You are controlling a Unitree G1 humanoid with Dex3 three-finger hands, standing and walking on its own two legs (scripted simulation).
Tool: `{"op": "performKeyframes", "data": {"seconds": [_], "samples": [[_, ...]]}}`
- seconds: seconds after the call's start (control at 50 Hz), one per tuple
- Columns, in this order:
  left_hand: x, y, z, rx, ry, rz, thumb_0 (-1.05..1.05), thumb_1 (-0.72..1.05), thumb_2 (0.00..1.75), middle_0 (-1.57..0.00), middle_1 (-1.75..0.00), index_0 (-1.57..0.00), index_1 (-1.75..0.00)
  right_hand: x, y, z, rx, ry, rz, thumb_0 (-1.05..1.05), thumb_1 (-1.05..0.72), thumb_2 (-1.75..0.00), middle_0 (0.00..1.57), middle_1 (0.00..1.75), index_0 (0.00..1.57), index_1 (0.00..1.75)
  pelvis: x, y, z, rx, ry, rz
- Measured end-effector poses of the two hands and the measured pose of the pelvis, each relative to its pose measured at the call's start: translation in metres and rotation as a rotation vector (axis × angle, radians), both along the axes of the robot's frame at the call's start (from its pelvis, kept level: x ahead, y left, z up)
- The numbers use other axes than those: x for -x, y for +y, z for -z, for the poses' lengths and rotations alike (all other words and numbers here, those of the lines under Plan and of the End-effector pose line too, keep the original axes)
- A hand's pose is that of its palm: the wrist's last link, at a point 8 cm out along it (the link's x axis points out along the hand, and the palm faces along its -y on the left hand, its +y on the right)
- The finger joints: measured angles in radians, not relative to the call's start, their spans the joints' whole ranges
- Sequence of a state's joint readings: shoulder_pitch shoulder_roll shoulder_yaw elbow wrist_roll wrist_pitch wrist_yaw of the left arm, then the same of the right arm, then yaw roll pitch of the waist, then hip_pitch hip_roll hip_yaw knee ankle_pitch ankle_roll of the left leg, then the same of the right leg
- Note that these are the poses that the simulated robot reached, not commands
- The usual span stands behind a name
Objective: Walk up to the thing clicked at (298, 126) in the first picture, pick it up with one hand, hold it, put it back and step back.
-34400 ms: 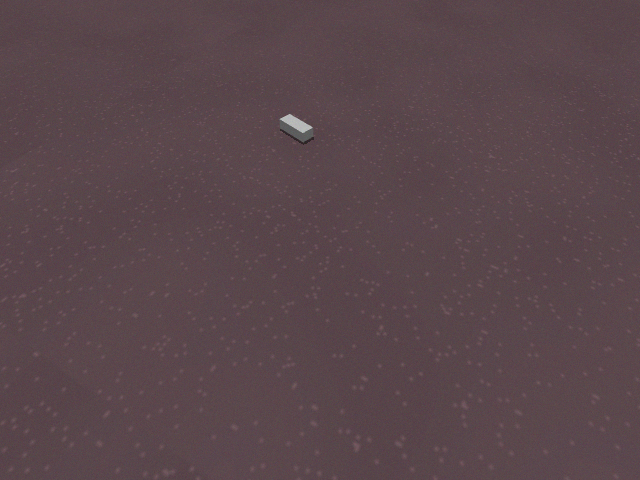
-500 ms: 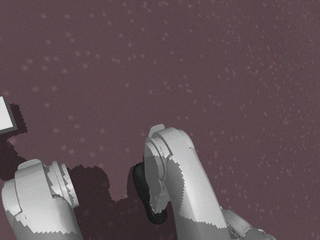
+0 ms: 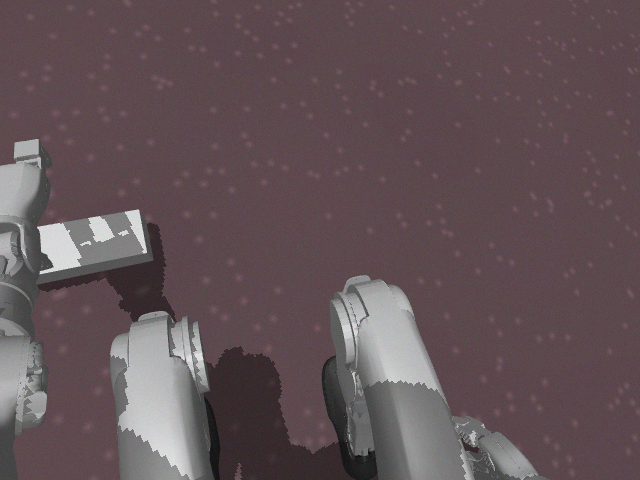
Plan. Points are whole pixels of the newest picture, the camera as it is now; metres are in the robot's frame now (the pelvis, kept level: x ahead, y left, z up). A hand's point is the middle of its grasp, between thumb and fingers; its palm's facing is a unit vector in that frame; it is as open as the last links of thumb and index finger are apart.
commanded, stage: withdraw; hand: left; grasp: from above
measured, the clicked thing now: (85, 247) +0.46 +0.30 -0.30
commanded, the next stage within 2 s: home in 0.46 s
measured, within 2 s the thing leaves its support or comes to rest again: neither
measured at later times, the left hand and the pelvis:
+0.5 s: hand (44, 252) +0.42 +0.31 -0.18, palm faces -0.49 -0.05 -0.87, open 13.9 cm; pelvis -0.02 -0.01 +0.00, yaw +1 degrees
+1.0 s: hand out of the picture +0.37 +0.29 -0.02, palm faces -0.36 -0.45 -0.82, open 9.2 cm; pelvis +0.00 +0.00 +0.10, yaw +4 degrees
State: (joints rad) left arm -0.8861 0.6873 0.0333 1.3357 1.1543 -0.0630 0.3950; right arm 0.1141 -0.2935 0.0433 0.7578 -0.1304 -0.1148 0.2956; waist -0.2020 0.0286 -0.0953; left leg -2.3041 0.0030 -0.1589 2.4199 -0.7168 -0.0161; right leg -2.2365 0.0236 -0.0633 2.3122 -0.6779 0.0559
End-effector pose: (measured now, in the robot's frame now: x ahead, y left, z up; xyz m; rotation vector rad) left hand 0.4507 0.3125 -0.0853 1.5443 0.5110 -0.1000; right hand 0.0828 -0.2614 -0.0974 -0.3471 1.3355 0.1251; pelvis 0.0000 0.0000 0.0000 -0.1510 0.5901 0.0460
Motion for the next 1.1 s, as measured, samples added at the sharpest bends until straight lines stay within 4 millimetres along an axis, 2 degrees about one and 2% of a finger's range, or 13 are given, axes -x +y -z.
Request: {"op": "performKeyframes", "data": {"seconds": [0.1, 0.2, 0.3, 0.44, 0.52, 0.6, 0.72, 0.82, 0.94, 1.02, 1.1], "samples": [[0.007, -0.007, -0.033, 0.023, 0.099, 0.035, 0.0, -0.5, 1.0, -0.09, -1.01, -0.09, -1.01, -0.008, -0.003, -0.013, 0.011, -0.037, 0.013, 0.0, -0.91, -0.9, 0.2, 0.3, 0.2, 0.3, 0.007, -0.004, -0.021, -0.024, -0.007, -0.017], [0.014, -0.015, -0.039, 0.065, 0.141, 0.086, 0.0, -0.5, 1.01, -0.09, -1.02, -0.09, -1.02, -0.002, -0.013, -0.028, 0.076, -0.037, 0.003, 0.0, -0.91, -0.9, 0.2, 0.3, 0.2, 0.3, 0.013, -0.007, -0.032, -0.033, -0.021, -0.024], [0.02, -0.015, -0.023, 0.081, 0.148, 0.126, 0.01, -0.5, 1.01, -0.09, -1.02, -0.09, -1.02, 0.013, -0.024, -0.035, 0.153, 0.0, -0.006, 0.0, -0.91, -0.9, 0.2, 0.3, 0.2, 0.3, 0.016, -0.009, -0.027, -0.031, -0.026, -0.022], [0.027, -0.006, 0.02, 0.084, 0.145, 0.137, 0.0, -0.49, 1.0, -0.09, -1.02, -0.09, -1.01, 0.039, -0.029, -0.026, 0.218, 0.07, -0.016, 0.0, -0.9, -0.89, 0.2, 0.3, 0.2, 0.3, 0.017, -0.007, -0.006, -0.019, -0.04, -0.015], [0.021, -0.003, 0.037, 0.076, 0.096, 0.145, 0.0, -0.49, 0.99, -0.09, -1.02, -0.1, -1.01, 0.051, -0.022, -0.017, 0.219, 0.109, -0.014, 0.0, -0.9, -0.89, 0.2, 0.3, 0.2, 0.3, 0.015, -0.005, 0.006, -0.011, -0.04, -0.013], [0.007, -0.004, 0.038, 0.054, 0.011, 0.139, 0.0, -0.48, 0.99, -0.1, -1.02, -0.1, -1.0, 0.057, -0.012, -0.008, 0.193, 0.127, 0.016, 0.0, -0.9, -0.89, 0.2, 0.3, 0.21, 0.3, 0.011, -0.003, 0.011, -0.005, -0.022, -0.012], [-0.005, -0.002, 0.007, 0.041, -0.054, 0.052, 0.0, -0.34, 0.94, -0.17, -0.87, -0.16, -0.86, 0.045, 0.003, -0.004, 0.124, 0.099, 0.081, 0.0, -0.9, -0.89, 0.2, 0.3, 0.21, 0.3, 0.004, 0.0, 0.0, -0.009, 0.021, -0.014], [0.005, 0.002, -0.037, 0.091, -0.033, -0.051, 0.0, -0.08, 0.88, -0.2, -0.67, -0.19, -0.67, 0.025, 0.011, -0.019, 0.063, 0.044, 0.128, 0.0, -0.9, -0.89, 0.2, 0.3, 0.21, 0.3, 0.001, 0.002, -0.03, -0.013, 0.04, -0.02], [0.05, 0.001, -0.093, 0.268, 0.028, -0.154, 0.0, 0.32, 0.87, -0.21, -0.47, -0.2, -0.48, -0.015, 0.012, -0.061, 0.037, -0.052, 0.13, 0.0, -0.9, -0.89, 0.2, 0.3, 0.21, 0.3, -0.001, 0.002, -0.08, -0.028, 0.038, -0.03], [0.088, -0.004, -0.126, 0.412, 0.038, -0.206, 0.01, 0.58, 0.88, -0.21, -0.39, -0.21, -0.39, -0.05, 0.009, -0.096, 0.054, -0.145, 0.094, 0.0, -0.9, -0.89, 0.2, 0.3, 0.21, 0.3, 0.0, 0.001, -0.112, -0.037, 0.017, -0.041], [0.124, -0.007, -0.157, 0.529, 0.012, -0.266, 0.01, 0.74, 0.89, -0.21, -0.35, -0.21, -0.34, -0.088, 0.009, -0.132, 0.069, -0.257, 0.053, 0.0, -0.91, -0.89, 0.2, 0.3, 0.21, 0.3, 0.001, 0.0, -0.139, -0.046, -0.012, -0.052]]}}
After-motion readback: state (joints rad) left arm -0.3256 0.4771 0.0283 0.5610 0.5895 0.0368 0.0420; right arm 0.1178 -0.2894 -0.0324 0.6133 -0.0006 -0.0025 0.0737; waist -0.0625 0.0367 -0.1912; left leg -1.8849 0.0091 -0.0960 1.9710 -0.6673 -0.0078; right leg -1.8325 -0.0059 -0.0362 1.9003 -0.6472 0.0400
